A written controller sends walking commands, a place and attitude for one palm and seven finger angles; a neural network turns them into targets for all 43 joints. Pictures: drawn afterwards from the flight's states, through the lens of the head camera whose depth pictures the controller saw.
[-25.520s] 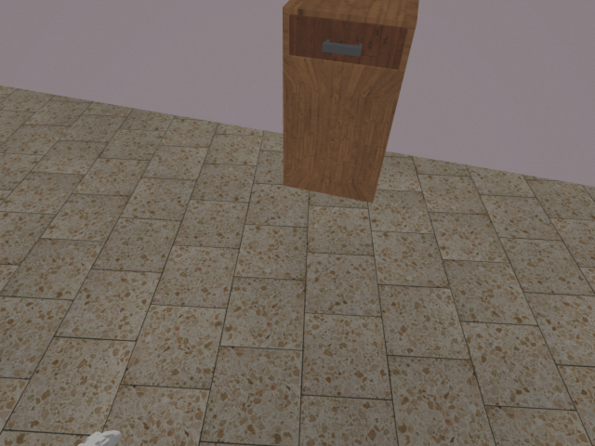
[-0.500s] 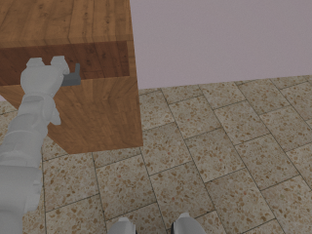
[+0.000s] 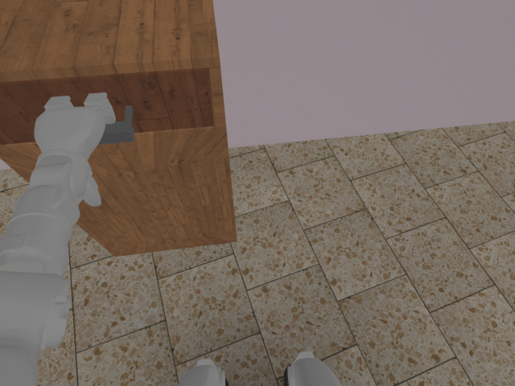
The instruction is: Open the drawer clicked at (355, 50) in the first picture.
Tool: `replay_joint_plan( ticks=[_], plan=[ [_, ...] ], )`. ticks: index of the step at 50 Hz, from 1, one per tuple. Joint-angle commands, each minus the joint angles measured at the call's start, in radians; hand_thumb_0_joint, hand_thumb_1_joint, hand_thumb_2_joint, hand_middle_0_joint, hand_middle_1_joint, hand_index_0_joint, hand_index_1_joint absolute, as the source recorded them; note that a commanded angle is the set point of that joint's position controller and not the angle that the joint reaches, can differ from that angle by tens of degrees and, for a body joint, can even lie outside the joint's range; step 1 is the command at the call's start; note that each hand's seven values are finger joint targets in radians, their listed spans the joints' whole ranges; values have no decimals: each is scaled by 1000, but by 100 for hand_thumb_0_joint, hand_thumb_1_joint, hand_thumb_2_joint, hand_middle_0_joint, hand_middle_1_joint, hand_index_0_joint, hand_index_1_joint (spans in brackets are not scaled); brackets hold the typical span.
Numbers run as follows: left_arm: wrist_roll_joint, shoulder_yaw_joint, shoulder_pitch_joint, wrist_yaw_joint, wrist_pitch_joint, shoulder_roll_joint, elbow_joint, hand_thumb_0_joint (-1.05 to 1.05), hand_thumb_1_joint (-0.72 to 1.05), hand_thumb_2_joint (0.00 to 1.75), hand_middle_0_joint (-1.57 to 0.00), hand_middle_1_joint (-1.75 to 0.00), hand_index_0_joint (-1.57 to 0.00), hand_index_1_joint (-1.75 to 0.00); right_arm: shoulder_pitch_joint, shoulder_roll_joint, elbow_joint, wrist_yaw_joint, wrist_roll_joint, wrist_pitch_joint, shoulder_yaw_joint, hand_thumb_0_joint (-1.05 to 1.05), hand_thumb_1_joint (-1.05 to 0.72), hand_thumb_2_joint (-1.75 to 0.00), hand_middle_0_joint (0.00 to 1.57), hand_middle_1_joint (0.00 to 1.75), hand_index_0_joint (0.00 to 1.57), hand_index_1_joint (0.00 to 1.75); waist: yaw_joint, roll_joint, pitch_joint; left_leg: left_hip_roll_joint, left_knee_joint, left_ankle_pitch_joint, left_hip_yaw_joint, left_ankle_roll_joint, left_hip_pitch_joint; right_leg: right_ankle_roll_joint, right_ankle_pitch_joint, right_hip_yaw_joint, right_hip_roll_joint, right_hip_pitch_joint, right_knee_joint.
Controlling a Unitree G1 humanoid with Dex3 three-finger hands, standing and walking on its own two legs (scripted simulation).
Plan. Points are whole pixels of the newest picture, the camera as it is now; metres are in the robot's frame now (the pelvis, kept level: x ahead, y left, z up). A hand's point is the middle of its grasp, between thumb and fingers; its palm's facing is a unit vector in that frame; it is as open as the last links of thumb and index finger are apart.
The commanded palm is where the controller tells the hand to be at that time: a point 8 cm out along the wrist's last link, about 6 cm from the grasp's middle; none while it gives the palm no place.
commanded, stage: lift the fingers back up to retry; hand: left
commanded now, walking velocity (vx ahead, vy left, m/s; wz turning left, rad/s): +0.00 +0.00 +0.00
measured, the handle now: (93, 124) +0.55 +0.28 +0.03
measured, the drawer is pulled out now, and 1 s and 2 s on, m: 0.00 0.00 0.00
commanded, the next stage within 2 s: re-aim the fingers above the handle in 0.62 s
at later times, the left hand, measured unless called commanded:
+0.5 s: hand (69, 130) +0.48 +0.27 +0.09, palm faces +0.01 -0.01 -1.00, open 13.9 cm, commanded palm +0.45 +0.27 +0.14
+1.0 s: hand (57, 144) +0.46 +0.29 +0.09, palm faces -0.06 +0.02 -1.00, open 13.9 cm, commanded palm +0.45 +0.27 +0.14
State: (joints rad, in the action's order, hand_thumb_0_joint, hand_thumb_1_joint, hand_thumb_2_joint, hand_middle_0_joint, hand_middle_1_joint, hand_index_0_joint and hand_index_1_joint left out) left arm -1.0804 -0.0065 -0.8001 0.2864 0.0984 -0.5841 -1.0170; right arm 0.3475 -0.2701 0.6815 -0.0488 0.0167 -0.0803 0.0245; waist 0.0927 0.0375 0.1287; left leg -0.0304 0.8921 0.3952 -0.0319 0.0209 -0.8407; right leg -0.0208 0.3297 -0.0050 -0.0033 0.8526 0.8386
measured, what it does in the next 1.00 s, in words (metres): stands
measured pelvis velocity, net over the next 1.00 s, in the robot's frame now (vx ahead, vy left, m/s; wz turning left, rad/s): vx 0.05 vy -0.01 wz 0.03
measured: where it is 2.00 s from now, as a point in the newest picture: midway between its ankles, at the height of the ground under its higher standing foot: outside the picture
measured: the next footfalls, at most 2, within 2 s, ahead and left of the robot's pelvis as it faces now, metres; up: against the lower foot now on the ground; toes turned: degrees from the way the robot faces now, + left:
none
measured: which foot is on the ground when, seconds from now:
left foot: down 0.00-1.00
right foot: down 0.00-1.00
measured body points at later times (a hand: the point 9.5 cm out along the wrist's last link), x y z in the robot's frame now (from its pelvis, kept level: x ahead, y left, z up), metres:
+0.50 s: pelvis +0.04 +0.00 +0.03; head +0.11 -0.01 +0.47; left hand +0.48 +0.27 +0.14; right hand +0.10 -0.27 -0.11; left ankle +0.01 +0.11 -0.69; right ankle +0.03 -0.14 -0.69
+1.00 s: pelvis +0.05 -0.01 +0.03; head +0.12 -0.03 +0.47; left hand +0.46 +0.28 +0.14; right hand +0.13 -0.29 -0.11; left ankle +0.01 +0.11 -0.69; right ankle +0.03 -0.14 -0.69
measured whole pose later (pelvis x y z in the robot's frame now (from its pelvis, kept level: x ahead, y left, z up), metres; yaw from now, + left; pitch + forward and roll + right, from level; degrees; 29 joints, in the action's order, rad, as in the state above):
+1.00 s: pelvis +0.05 -0.01 +0.03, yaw +2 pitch +14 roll -1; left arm -1.04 -0.01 -0.60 0.19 0.06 -0.56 -0.81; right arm 0.28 -0.27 0.70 -0.04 0.01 -0.10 0.07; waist 0.02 0.06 0.10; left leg -0.03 0.69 0.37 0.00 0.00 -0.56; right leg 0.00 0.33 0.03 0.00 0.56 0.65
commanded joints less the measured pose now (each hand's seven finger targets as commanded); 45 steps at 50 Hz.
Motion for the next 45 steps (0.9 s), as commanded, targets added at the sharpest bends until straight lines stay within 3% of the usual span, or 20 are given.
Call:
replay_joint_plan(
  ticks=[1, 3, 11, 13, 14, 17, 21, 23, 27, 31, 32, 34, 37, 38, 39, 40, 41, 42, 43, 45],
  plan=[
    [6, -66, -316, 1, -42, -282, 95, 0, -50, 30, -30, -120, -30, -120, 115, -163, -58, -20, 3, 17, 58, 0, -90, -90, 20, 30, 20, 30, -3, -10, 336, 44, -157, -147, 9, 20, 220, 40, -99, 28, 44, -245, -136],
    [7, -77, -332, 6, -35, -288, 134, 0, -50, 30, -30, -120, -30, -120, 110, -161, -52, -16, -1, 20, 63, 0, -90, -90, 20, 30, 20, 30, -13, 35, 358, 41, -167, -181, 11, 18, 269, 44, -113, 32, 46, -255, -142],
    [23, -117, -317, 16, -1, -295, 283, 0, -50, 30, -30, -120, -30, -120, 89, -152, -46, -13, -6, 22, 75, 0, -90, -90, 20, 30, 20, 30, -29, 67, 416, 35, -186, -355, 19, 15, 402, 48, -248, 38, 55, -340, -162],
    [24, -96, -324, 17, 3, -264, 317, 0, -50, 30, -30, -120, -30, -120, 81, -147, -48, -13, -4, 26, 77, 0, -90, -90, 20, 30, 20, 30, -24, 77, 402, 35, -198, -383, 21, 14, 424, 49, -261, 44, 56, -347, -172],
    [25, -112, -337, 18, 5, -281, 335, 0, -50, 30, -30, -120, -30, -120, 77, -150, -44, -13, -5, 25, 78, 0, -90, -90, 20, 30, 20, 30, -22, 68, 404, 32, -195, -412, 23, 14, 439, 50, -278, 43, 56, -353, -174],
    [29, -91, -310, 20, -4, -242, 397, 0, -50, 30, -30, -120, -30, -120, 69, -145, -46, -6, -6, 29, 85, 0, -90, -90, 20, 30, 20, 30, -33, 126, 425, 27, -201, -527, 28, 5, 519, 50, -314, 53, 58, -351, -179],
    [54, -95, -224, -9, -51, -234, 389, 0, -50, 30, -30, -120, -30, -120, 55, -147, -49, 4, 1, 18, 84, 0, -90, -90, 20, 30, 20, 30, -45, 63, 389, 26, -219, -596, 26, 4, 519, 47, -379, 58, 58, -417, -196],
    [56, -59, -182, -33, -83, -193, 345, 0, -50, 30, -30, -120, -30, -120, 39, -146, -52, 8, 7, 13, 80, 0, -90, -90, 20, 30, 20, 30, -39, 25, 326, 28, -238, -567, 18, 7, 501, 47, -379, 62, 56, -426, -215],
    [52, -6, -181, -86, -95, -148, 341, 0, -50, 30, -30, -120, -30, -120, 17, -150, -71, 7, 8, 1, 72, 0, -90, -90, 20, 30, 20, 30, -34, -14, 280, 33, -262, -508, 9, 11, 491, 46, -364, 58, 50, -440, -236],
    [52, -78, -182, -106, -29, -221, 434, 0, -50, 30, -30, -120, -30, -120, 9, -143, -90, -7, 1, -4, 79, 0, -90, -90, 20, 30, 20, 30, -52, 9, 348, 44, -249, -569, 4, 18, 521, 48, -443, 40, 46, -502, -226],
    [53, -54, -196, -104, -12, -189, 450, 0, -50, 30, -30, -120, -30, -120, 3, -136, -91, -8, -2, -2, 78, 0, -90, -90, 20, 30, 20, 30, -46, 18, 344, 45, -244, -576, 2, 20, 527, 45, -448, 40, 45, -491, -226],
    [49, -138, -189, -86, 22, -275, 473, 0, -50, 30, -30, -120, -30, -120, 2, -139, -87, -10, -7, -4, 82, 0, -90, -90, 20, 30, 20, 30, -60, 28, 353, 46, -236, -593, 4, 17, 518, 47, -464, 35, 47, -508, -218],
    [34, -135, -211, -43, 38, -253, 457, 0, -50, 30, -30, -120, -30, -120, -1, -127, -75, -7, -9, 4, 82, 0, -90, -90, 20, 30, 20, 30, -55, 46, 340, 49, -229, -568, 3, 14, 499, 47, -451, 40, 45, -476, -206],
    [26, -205, -196, -27, 37, -331, 446, 0, -50, 30, -30, -120, -30, -120, 0, -134, -66, -8, -12, 2, 84, 0, -90, -90, 20, 30, 20, 30, -75, 51, 367, 50, -223, -583, 0, 12, 488, 49, -474, 34, 45, -499, -193],
    [23, -223, -190, -17, 33, -358, 457, 0, -50, 30, -30, -120, -30, -120, -3, -135, -67, -7, -17, -1, 83, 0, -90, -90, 20, 30, 20, 30, -84, 62, 399, 54, -219, -602, -1, 11, 484, 49, -501, 28, 45, -527, -188],
    [20, -174, -188, -9, 20, -300, 439, 0, -50, 30, -30, -120, -30, -120, -6, -124, -74, -5, -13, 2, 81, 0, -90, -90, 20, 30, 20, 30, -70, 69, 392, 56, -218, -591, -5, 11, 484, 46, -500, 32, 44, -515, -188],
    [21, -161, -198, -4, 12, -284, 423, 0, -50, 30, -30, -120, -30, -120, -2, -128, -64, -3, -9, 5, 85, 0, -90, -90, 20, 30, 20, 30, -60, 52, 376, 53, -218, -582, -2, 10, 482, 46, -491, 37, 45, -497, -190],
    [22, -131, -209, -4, 6, -255, 434, 0, -50, 30, -30, -120, -30, -120, -4, -130, -64, 1, -11, 9, 87, 0, -90, -90, 20, 30, 20, 30, -55, 77, 386, 52, -218, -575, -9, 9, 493, 45, -485, 36, 44, -492, -195],
    [22, -145, -179, -6, -8, -271, 402, 0, -50, 30, -30, -120, -30, -120, -1, -133, -60, 1, -9, 7, 90, 0, -90, -90, 20, 30, 20, 30, -57, 56, 387, 51, -219, -568, -9, 10, 494, 45, -481, 35, 47, -497, -197],
    [31, -88, -180, -27, -25, -217, 395, 0, -50, 30, -30, -120, -30, -120, 5, -138, -63, 0, -5, 7, 93, 0, -90, -90, 20, 30, 20, 30, -38, 20, 398, 50, -219, -564, -9, 15, 503, 40, -488, 35, 46, -503, -205]
  ],
)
